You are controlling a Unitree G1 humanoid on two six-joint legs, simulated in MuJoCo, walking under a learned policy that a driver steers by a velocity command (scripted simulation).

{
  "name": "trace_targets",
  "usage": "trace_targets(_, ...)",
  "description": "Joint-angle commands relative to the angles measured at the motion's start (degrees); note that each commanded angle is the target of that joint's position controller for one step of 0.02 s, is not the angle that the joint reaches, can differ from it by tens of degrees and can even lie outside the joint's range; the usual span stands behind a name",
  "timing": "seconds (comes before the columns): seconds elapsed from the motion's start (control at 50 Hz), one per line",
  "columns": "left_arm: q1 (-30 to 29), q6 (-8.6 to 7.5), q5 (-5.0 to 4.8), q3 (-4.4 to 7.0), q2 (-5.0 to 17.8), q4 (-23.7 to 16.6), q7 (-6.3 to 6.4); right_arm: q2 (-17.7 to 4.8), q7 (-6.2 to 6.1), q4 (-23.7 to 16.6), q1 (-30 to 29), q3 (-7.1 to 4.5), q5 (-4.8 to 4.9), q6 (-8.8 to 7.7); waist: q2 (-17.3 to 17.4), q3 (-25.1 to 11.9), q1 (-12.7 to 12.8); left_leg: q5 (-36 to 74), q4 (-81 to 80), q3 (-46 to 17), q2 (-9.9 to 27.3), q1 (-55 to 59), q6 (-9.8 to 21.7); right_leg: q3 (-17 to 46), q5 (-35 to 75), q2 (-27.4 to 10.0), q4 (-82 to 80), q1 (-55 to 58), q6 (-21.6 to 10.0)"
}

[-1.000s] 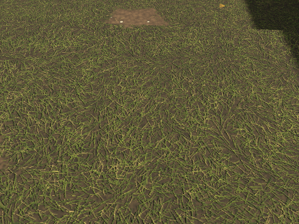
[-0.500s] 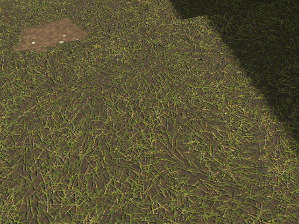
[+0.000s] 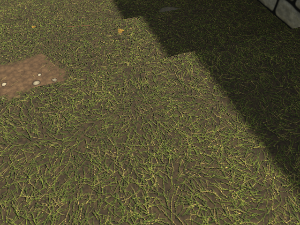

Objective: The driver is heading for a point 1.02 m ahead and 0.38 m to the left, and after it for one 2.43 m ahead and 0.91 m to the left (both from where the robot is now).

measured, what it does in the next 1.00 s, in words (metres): walks ahead, turning left: right foot, then left foot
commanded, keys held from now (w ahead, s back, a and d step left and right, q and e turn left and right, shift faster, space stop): w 0.20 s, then w+q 0.80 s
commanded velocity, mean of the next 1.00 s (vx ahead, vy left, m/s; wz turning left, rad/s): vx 0.50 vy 0.00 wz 0.33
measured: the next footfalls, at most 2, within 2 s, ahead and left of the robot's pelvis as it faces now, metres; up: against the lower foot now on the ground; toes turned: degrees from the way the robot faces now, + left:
right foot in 0.36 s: +0.37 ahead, -0.15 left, +0.00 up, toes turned +3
left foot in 0.88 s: +0.59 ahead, +0.15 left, +0.00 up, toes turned +23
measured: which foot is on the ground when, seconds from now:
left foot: down 0.00-0.38, up 0.40-0.86, down 0.88-1.00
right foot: up 0.00-0.34, down 0.36-0.90, up 0.92-1.00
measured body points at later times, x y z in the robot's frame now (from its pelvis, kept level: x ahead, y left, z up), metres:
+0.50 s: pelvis +0.27 -0.06 +0.00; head +0.30 -0.07 +0.45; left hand +0.40 +0.22 -0.09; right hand +0.35 -0.33 -0.13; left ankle +0.18 +0.08 -0.65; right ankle +0.33 -0.15 -0.74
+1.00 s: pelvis +0.52 +0.05 -0.01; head +0.56 +0.07 +0.44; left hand +0.51 +0.35 -0.13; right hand +0.77 -0.15 -0.11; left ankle +0.56 +0.14 -0.74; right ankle +0.47 -0.14 -0.64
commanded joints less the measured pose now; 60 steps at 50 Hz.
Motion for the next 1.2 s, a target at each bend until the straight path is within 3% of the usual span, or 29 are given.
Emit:
trace_targets(0.02,-0.80,-0.87,0.23,1.42,4.29,-4.58,0.03,-6.37,-0.27,-2.16,1.75,-1.41,0.00,-0.75,7.20,-2.60,-0.25,5.53,-15.11,-18.76,15.28,11.52,10.42,1.58,3.71,-5.44,-2.71,-12.20,1.05)
trace_targets(0.1,-6.69,-0.69,0.82,0.61,2.35,-6.27,0.09,-8.93,-0.89,-0.50,3.21,-2.14,0.54,-0.63,5.51,-0.33,-1.16,12.48,-17.94,-12.34,14.44,9.96,10.71,0.08,12.49,-6.26,-14.55,-14.32,2.84)
trace_targets(0.18,-14.16,-1.52,0.42,0.01,1.12,-7.68,-0.77,-9.95,-1.30,1.33,6.38,-2.29,1.16,0.07,5.39,0.97,-3.92,12.88,-18.00,-7.16,12.37,9.86,8.58,-1.94,24.05,-4.23,-28.10,-10.15,2.84)
trace_targets(0.24,-19.12,-2.06,0.02,0.15,1.65,-9.42,-1.54,-10.22,-1.43,3.28,9.98,-2.38,1.65,0.92,5.23,2.36,-5.22,12.18,-16.16,-9.06,14.30,12.85,8.29,-1.55,24.50,-2.99,-32.83,-9.38,2.21)
trace_targets(0.3,-18.54,-2.78,0.07,0.88,3.57,-9.72,-2.13,-11.43,-2.01,3.96,10.02,-2.97,1.87,1.94,6.17,1.99,-3.06,14.41,-12.06,-12.04,16.44,16.63,6.94,-0.59,19.42,-2.01,-36.60,-6.34,0.68)
trace_targets(0.34,-9.57,-3.08,0.36,2.44,6.35,-7.16,-1.69,-11.38,-2.23,3.71,8.40,-2.91,1.76,2.34,6.04,-3.15,2.31,24.24,-2.22,-10.60,13.78,14.91,4.88,-2.54,17.74,-0.17,-39.53,7.76,-1.44)
trace_targets(0.36,-0.56,-3.07,1.08,3.67,9.35,-5.29,-1.10,-8.73,-2.19,2.83,8.08,-1.88,0.97,2.20,4.39,-10.70,6.36,19.98,10.34,-8.54,10.52,7.95,2.88,0.88,18.94,-4.73,-36.87,23.05,-3.97)
trace_targets(0.38,6.53,-2.57,2.16,4.97,14.86,-4.56,-0.48,-2.68,-2.08,1.03,12.97,-0.07,0.21,1.41,-7.82,-20.51,6.31,-2.10,31.79,-3.72,2.55,-11.86,-1.19,20.60,15.49,-19.41,-36.80,45.31,-10.37)
trace_targets(0.4,7.99,-2.05,1.58,4.41,12.47,-3.86,-0.68,-3.36,-1.89,1.42,15.17,0.02,1.61,0.58,-15.64,-25.40,6.16,-24.19,42.93,-8.21,0.44,-21.41,-2.04,37.70,4.48,-24.44,-45.04,47.74,-14.82)
trace_targets(0.42,4.56,-1.98,0.99,3.17,8.37,-3.94,-0.62,-9.10,-1.84,1.07,10.87,-1.70,2.92,0.45,-8.86,-15.64,6.45,-21.02,47.39,-9.82,3.83,-26.04,-1.85,31.25,-1.39,-22.22,-47.05,40.38,-12.30)
trace_targets(0.46,-2.53,-2.17,0.90,1.93,4.68,-3.75,-0.65,-8.61,-1.99,-0.21,5.17,-2.07,2.33,0.94,-4.19,-5.30,3.57,-12.14,44.27,-7.58,8.00,-24.59,-1.94,17.72,3.65,-17.64,-50.75,25.63,-9.51)
trace_targets(0.48,-5.03,-2.60,1.22,1.53,3.08,-3.54,-0.77,-7.90,-2.08,-0.01,5.39,-2.43,1.92,1.66,-5.00,-2.98,1.77,-9.22,41.79,-8.01,9.54,-21.93,-2.15,12.85,7.72,-15.66,-52.83,20.62,-8.74)
trace_targets(0.54,-7.66,-3.81,1.59,2.05,3.44,-2.18,-0.78,-4.67,-2.03,-0.10,6.56,-2.21,1.97,3.65,-4.18,-0.68,-0.73,-4.55,39.84,-7.76,10.57,-18.45,-3.21,4.25,16.31,-14.70,-57.11,14.32,-9.26)
trace_targets(0.6,-6.87,-4.04,1.84,2.70,4.89,-0.39,-0.22,-4.13,-1.91,-1.77,3.23,-2.27,1.56,4.10,-1.96,0.76,-0.58,2.61,33.27,-8.40,10.67,-21.87,-3.97,-1.82,21.74,-14.54,-58.22,15.71,-9.58)
trace_targets(0.68,-5.36,-3.28,1.47,3.23,6.98,1.13,0.52,-2.68,-0.29,-3.97,-3.74,-1.55,1.46,3.39,-0.57,2.44,1.90,12.42,19.61,-4.46,9.71,-19.92,-3.25,-9.12,23.80,-13.38,-58.68,17.75,-8.18)
trace_targets(0.78,-1.43,-1.40,0.00,4.17,9.27,3.67,0.67,-3.08,1.21,-8.12,-11.11,-1.39,1.46,3.51,-0.09,4.64,4.02,7.99,11.61,-0.97,8.46,-21.93,-0.55,-12.34,28.74,-16.25,-55.34,27.37,-6.86)
trace_targets(0.84,-2.50,-0.13,-0.82,4.87,11.57,3.70,1.02,-5.60,1.51,-8.89,-7.61,-2.76,1.31,3.97,-2.70,0.45,0.44,-0.78,10.91,3.72,3.57,-13.36,2.71,-14.86,53.84,-16.27,-44.29,30.50,-4.93)
trace_targets(0.86,-3.31,0.38,-1.04,4.93,11.92,3.52,1.15,-7.55,1.31,-7.55,-1.27,-4.00,1.48,4.14,-2.64,-3.12,-3.44,-1.38,9.41,5.15,0.91,-4.97,4.33,-16.11,59.86,-15.09,-35.02,29.09,-3.89)
trace_targets(0.88,-3.48,0.46,-0.94,4.39,10.81,3.28,1.32,-11.00,0.51,-4.92,8.45,-6.02,1.65,4.41,-0.88,-8.16,-8.37,1.83,6.05,4.04,-1.12,10.16,6.60,-17.30,55.54,-12.65,-21.71,21.99,-1.75)
trace_targets(0.9,-1.26,-0.10,1.28,2.74,5.74,1.46,1.26,-17.07,-0.84,-3.63,13.98,-7.75,1.97,4.96,10.24,-12.63,-8.03,0.71,4.21,-15.87,10.46,27.96,12.03,-17.56,24.14,-7.64,-1.65,2.41,1.54)
trace_targets(0.92,0.11,-2.12,1.50,1.02,1.84,-1.09,0.59,-19.26,-0.50,-6.08,10.66,-7.31,1.86,3.95,17.17,-20.36,-3.49,-9.91,-6.26,-48.19,21.54,39.17,22.34,-5.36,-13.56,3.78,13.77,-15.18,3.71)
trace_targets(0.94,-6.30,-3.91,-0.63,2.18,7.22,-1.96,-0.27,-13.88,0.06,-6.44,10.59,-5.72,1.59,3.05,9.16,-18.79,-7.24,-11.88,-10.08,-45.94,21.33,38.22,19.48,2.53,-10.83,0.38,15.55,-21.38,2.37)
trace_targets(0.96,-9.30,-4.92,-1.77,2.10,7.40,-3.14,-0.59,-11.61,0.07,-6.11,9.06,-5.03,1.31,2.32,7.57,-11.58,-6.33,-8.98,-9.97,-37.55,19.37,31.46,17.15,1.66,-6.03,-1.93,12.46,-23.05,0.91)
trace_targets(0.98,-9.27,-5.30,-0.70,1.99,6.57,-2.57,-0.14,-10.23,0.02,-6.31,5.36,-4.59,1.31,2.00,2.63,-7.02,-3.38,-3.05,-9.95,-31.07,16.62,22.86,14.95,1.59,-1.81,-4.42,6.75,-20.18,0.71)
trace_targets(1.0,-8.78,-4.99,0.70,2.50,7.31,-1.90,0.23,-8.08,-0.23,-7.05,2.22,-3.93,1.00,1.85,3.11,-5.09,-1.40,3.21,-10.55,-26.39,14.64,16.72,13.76,1.73,0.82,-5.99,1.93,-16.25,1.05)
trace_targets(1.02,-7.71,-4.29,1.05,2.70,7.40,-1.60,0.10,-7.52,-0.52,-7.99,0.64,-3.59,0.41,1.85,4.41,-4.36,0.10,6.92,-11.75,-24.55,13.49,12.60,13.63,1.94,2.60,-6.56,0.19,-12.92,1.52)
trace_targets(1.08,-8.13,-2.74,1.80,2.34,5.31,-2.03,0.17,-9.02,-1.45,-7.87,1.37,-4.01,0.75,1.52,3.77,-3.38,0.85,14.65,-13.44,-19.97,11.72,6.78,14.23,0.41,6.79,-5.59,-7.11,-10.74,4.28)
trace_targets(1.14,-14.81,-2.56,1.73,1.42,3.27,-3.97,0.07,-10.21,-2.46,-6.90,3.66,-4.41,1.16,1.80,4.73,-1.33,-1.34,11.96,-13.36,-16.33,8.78,4.06,11.80,-0.07,17.84,-3.53,-20.68,-9.90,5.85)
trace_targets(1.2,-20.35,-3.00,0.99,0.90,2.63,-5.52,-0.67,-10.59,-2.81,-5.85,6.08,-4.59,1.44,2.25,6.27,-0.52,-3.73,5.83,-12.67,-16.50,7.81,2.38,9.72,-0.44,26.09,-0.78,-30.92,-5.29,5.90)
Keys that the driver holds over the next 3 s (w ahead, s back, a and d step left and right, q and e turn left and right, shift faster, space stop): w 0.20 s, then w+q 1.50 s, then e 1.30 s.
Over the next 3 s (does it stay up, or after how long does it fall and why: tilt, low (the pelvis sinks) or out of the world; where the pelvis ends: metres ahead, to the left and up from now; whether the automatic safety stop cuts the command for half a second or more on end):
stays up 0.97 0.36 0.01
